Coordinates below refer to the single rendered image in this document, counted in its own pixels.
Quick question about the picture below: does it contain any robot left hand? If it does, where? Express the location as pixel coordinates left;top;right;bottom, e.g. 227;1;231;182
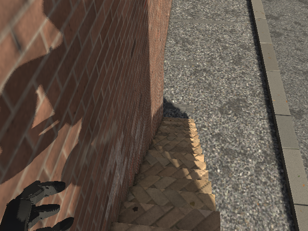
0;180;74;231

